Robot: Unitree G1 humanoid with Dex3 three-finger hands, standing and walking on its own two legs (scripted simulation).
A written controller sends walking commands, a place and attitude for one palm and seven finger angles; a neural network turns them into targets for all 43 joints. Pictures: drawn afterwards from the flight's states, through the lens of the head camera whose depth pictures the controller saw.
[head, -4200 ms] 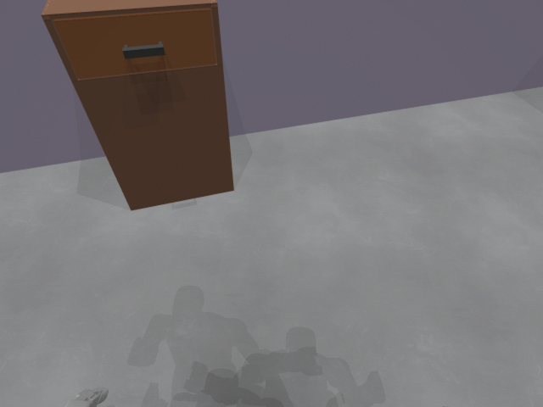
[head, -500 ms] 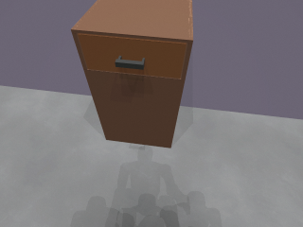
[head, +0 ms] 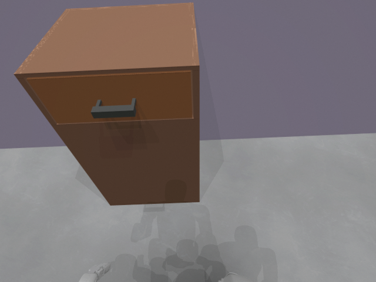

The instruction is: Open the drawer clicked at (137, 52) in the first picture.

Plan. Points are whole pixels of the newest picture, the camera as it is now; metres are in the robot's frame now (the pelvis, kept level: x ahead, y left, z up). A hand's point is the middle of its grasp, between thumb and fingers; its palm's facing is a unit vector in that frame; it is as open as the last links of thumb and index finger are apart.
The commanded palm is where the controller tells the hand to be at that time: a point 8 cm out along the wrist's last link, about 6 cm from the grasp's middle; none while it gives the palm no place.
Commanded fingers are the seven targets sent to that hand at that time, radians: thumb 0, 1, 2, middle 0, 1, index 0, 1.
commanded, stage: come to a stop and stand still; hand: left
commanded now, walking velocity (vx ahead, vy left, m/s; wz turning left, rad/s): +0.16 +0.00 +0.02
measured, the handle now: (115, 106) +0.58 +0.24 +0.02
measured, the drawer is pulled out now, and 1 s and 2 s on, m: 0.00 0.00 0.00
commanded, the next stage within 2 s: look again from close up in 1.14 s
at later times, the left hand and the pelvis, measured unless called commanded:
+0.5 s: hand out of the picture +0.08 +0.20 -0.16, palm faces +0.05 -0.98 -0.20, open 7.3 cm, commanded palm none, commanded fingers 0.00 0.90 0.90 -0.20 -0.30 -0.20 -0.30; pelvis +0.05 +0.02 +0.02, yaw -1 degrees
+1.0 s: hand out of the picture +0.04 +0.14 -0.15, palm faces +0.02 -0.97 -0.22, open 7.2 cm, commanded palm none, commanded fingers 0.00 0.90 0.90 -0.20 -0.30 -0.20 -0.30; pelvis +0.01 -0.04 +0.02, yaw -1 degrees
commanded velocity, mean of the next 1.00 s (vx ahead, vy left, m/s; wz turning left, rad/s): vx -0.08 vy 0.00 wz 0.00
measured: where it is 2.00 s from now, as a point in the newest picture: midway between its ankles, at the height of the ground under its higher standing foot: outside the picture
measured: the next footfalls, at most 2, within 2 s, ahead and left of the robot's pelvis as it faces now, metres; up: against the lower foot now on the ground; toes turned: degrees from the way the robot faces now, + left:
left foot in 0.34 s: +0.09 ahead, +0.13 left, +0.00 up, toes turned +1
right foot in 0.68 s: +0.02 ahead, -0.12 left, +0.00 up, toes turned -6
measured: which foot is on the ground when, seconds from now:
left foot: up 0.00-0.32, down 0.34-1.00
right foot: down 0.00-0.36, up 0.38-0.66, down 0.68-1.00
